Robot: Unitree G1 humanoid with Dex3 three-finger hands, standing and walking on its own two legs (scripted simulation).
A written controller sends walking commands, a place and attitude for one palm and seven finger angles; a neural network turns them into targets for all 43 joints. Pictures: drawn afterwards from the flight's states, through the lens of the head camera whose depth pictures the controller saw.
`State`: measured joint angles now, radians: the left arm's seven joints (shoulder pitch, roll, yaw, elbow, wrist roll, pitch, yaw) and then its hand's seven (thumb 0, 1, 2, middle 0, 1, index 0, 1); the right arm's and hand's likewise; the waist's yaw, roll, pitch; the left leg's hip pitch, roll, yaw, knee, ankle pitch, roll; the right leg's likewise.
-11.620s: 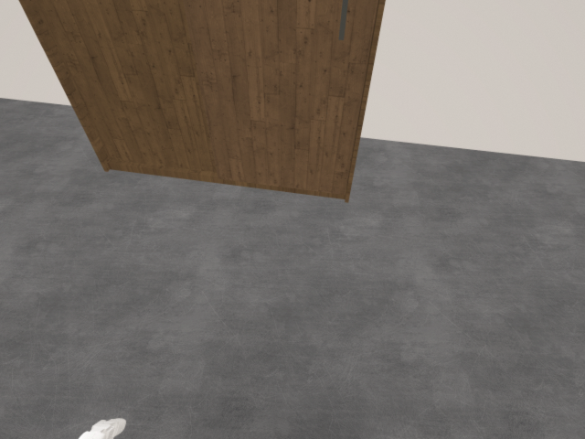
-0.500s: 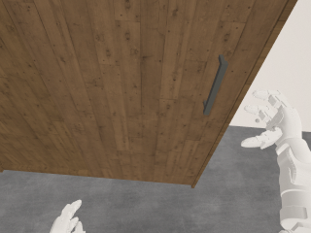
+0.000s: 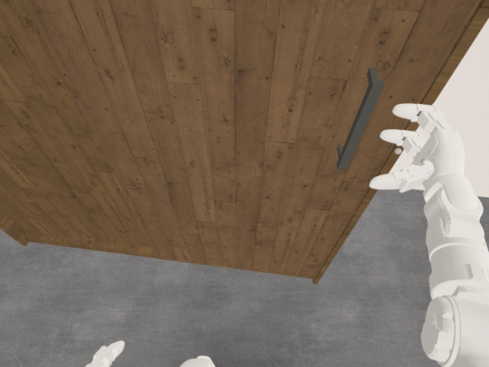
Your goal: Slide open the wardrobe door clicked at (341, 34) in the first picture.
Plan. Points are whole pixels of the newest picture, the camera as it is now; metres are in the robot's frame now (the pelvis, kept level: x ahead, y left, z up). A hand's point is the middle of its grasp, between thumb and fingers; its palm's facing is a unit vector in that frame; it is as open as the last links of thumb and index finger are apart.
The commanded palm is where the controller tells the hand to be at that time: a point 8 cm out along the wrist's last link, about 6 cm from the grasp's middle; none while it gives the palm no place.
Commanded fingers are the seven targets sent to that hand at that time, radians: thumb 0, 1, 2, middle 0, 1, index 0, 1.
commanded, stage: move the hooked fingers beside the handle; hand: right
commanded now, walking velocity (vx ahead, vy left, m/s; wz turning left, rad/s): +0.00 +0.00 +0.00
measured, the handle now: (355, 124) +0.51 -0.13 +0.12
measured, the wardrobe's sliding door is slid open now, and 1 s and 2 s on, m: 0.00 0.00 0.00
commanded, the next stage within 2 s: feel for the door with the fingertips in 0.84 s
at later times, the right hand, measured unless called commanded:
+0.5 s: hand (401, 153) +0.45 -0.19 +0.13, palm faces +0.00 +1.00 -0.01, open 14.0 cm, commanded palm +0.42 -0.24 +0.13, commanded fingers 0.00 0.50 -0.30 0.30 1.20 0.30 1.20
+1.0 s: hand (405, 152) +0.45 -0.20 +0.13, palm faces -0.01 +1.00 +0.00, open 14.0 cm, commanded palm +0.42 -0.24 +0.13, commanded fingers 0.00 0.50 -0.30 0.30 1.20 0.30 1.20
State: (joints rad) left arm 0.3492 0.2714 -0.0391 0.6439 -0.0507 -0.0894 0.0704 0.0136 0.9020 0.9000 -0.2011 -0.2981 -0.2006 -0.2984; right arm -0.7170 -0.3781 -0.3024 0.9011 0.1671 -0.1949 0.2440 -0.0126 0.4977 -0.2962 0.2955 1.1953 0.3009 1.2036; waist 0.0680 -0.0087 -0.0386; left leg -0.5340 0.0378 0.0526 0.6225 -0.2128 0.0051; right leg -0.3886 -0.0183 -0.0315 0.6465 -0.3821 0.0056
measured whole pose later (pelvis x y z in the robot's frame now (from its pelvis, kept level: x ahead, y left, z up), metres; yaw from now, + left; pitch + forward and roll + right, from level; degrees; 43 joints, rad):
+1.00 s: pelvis +0.01 -0.01 +0.00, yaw +0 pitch +8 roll +0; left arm 0.37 0.27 -0.03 0.63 -0.05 -0.04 0.06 0.01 0.90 0.90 -0.20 -0.30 -0.20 -0.30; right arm -0.72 -0.39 -0.30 0.91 0.19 -0.22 0.27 -0.01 0.50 -0.30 0.29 1.20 0.30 1.20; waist 0.06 -0.01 -0.05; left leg -0.55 0.04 0.06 0.63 -0.22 0.00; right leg -0.42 -0.02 -0.03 0.67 -0.40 0.00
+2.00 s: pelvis +0.00 +0.00 +0.00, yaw +0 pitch +9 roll +0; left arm 0.37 0.27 -0.02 0.64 -0.04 -0.05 0.04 0.01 0.90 0.90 -0.20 -0.30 -0.20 -0.30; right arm -0.76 -0.32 -0.27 0.95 0.14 -0.25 0.16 -0.01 0.50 -0.30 0.30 1.20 0.30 1.21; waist 0.08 -0.01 -0.04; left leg -0.57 0.03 0.05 0.63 -0.21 0.01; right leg -0.43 -0.02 -0.03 0.67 -0.39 0.01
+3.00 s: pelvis +0.00 +0.00 +0.00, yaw +0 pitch +7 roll +0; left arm 0.33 0.24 -0.01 0.65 -0.02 -0.07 0.03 0.01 0.90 0.90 -0.20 -0.30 -0.20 -0.30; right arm -0.70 -0.17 -0.14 0.81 0.11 -0.21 -0.01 -0.01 0.50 -0.30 0.27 1.18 0.22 1.19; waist 0.04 -0.02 -0.05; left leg -0.53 0.04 0.05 0.62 -0.22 0.01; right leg -0.38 -0.02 -0.03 0.63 -0.38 0.01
